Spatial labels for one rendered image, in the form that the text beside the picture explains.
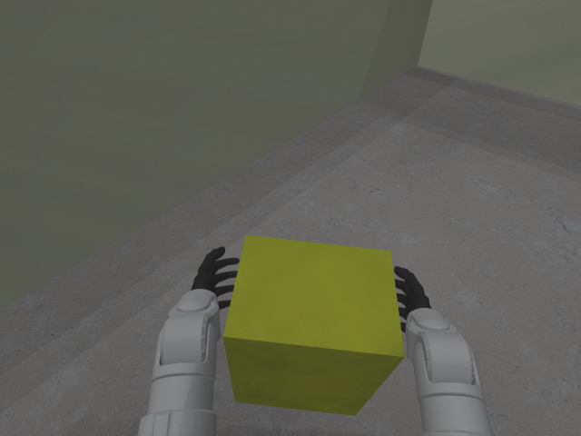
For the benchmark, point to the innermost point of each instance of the left robot hand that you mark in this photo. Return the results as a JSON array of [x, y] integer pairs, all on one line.
[[207, 279]]

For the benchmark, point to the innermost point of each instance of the right robot forearm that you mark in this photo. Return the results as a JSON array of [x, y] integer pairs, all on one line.
[[449, 389]]

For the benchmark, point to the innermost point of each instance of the left robot forearm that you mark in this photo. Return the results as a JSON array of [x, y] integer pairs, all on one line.
[[184, 370]]

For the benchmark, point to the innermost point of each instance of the right robot hand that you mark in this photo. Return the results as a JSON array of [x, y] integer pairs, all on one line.
[[414, 296]]

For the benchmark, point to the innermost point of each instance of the carton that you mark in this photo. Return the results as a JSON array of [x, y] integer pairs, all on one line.
[[312, 326]]

